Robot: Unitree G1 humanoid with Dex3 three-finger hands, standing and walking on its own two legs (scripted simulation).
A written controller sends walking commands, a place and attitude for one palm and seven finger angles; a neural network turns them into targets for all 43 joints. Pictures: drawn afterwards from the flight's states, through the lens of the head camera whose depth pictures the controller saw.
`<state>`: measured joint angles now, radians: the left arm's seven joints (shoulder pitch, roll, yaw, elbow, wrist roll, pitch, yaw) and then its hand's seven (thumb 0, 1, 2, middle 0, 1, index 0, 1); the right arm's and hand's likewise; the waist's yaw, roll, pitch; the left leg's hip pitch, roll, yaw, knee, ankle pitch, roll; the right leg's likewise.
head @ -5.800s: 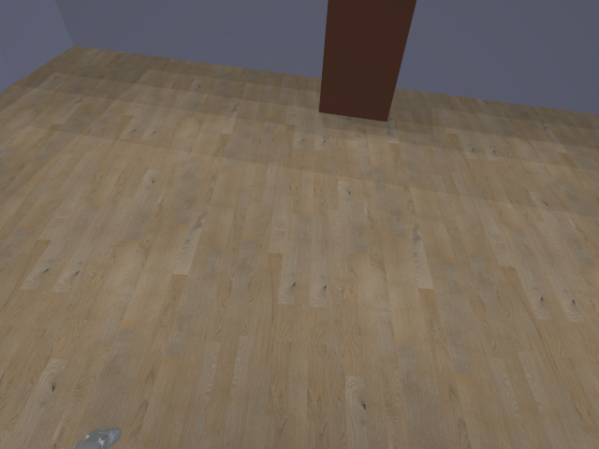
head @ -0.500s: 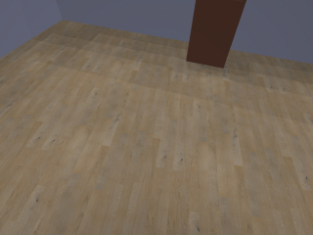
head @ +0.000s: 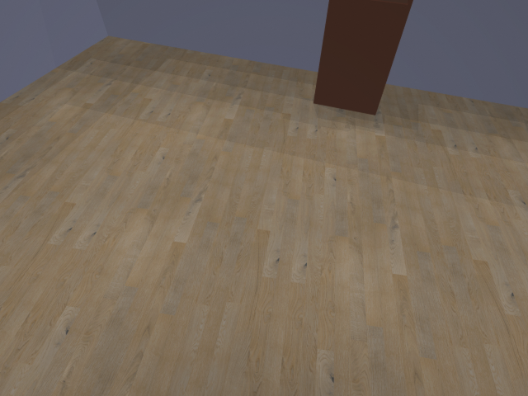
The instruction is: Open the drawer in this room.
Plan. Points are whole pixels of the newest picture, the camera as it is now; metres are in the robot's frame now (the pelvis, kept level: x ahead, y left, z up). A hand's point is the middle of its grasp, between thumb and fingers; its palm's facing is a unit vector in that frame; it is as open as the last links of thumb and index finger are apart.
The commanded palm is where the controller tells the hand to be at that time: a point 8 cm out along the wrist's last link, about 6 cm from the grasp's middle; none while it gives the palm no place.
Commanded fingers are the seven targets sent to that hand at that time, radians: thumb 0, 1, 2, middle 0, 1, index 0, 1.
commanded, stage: stand and wait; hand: left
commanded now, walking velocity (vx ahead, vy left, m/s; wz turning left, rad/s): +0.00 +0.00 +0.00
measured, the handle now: out of the picture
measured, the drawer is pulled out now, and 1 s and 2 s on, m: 0.00 0.00 0.00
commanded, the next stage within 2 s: turn or walk to find it in 0.32 s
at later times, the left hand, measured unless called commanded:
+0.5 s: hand out of the picture +0.07 +0.21 -0.17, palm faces -0.01 -0.96 -0.29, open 7.3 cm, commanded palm none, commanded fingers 0.00 0.90 0.90 -0.20 -0.30 -0.20 -0.30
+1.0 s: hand out of the picture +0.07 +0.21 -0.18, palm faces +0.01 -0.97 -0.25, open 7.3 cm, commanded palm none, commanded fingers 0.00 0.90 0.90 -0.20 -0.30 -0.20 -0.30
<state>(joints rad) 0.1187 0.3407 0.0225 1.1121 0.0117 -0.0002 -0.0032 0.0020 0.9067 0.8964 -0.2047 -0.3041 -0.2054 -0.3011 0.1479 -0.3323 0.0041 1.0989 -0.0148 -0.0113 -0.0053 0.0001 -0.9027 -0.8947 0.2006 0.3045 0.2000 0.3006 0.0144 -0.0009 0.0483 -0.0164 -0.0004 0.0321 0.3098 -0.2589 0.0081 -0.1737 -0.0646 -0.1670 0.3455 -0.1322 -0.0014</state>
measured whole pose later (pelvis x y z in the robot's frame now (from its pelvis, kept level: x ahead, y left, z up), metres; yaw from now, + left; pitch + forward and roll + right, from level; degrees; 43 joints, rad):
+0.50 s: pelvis +0.02 -0.01 +0.00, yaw -2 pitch -1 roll -1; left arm 0.17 0.28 0.00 1.13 0.01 0.01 0.00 0.00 0.91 0.90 -0.20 -0.30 -0.20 -0.30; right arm 0.18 -0.29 0.03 1.11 -0.03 0.00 -0.01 0.00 -0.90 -0.89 0.20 0.30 0.20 0.30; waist 0.02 0.02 0.00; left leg -0.02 0.04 0.05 0.36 -0.32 -0.02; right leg -0.19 -0.02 -0.16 0.39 -0.19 -0.02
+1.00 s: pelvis +0.03 +0.00 -0.01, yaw -1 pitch -1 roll -1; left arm 0.20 0.23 0.02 1.13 0.00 -0.01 0.03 0.00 0.91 0.90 -0.21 -0.30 -0.21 -0.30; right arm 0.27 -0.20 -0.01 1.16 -0.01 -0.02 -0.04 0.00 -0.90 -0.89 0.20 0.30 0.20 0.30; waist 0.00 0.01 0.04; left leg 0.00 0.02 0.05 0.37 -0.34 0.00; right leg -0.17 -0.04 -0.15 0.42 -0.22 0.00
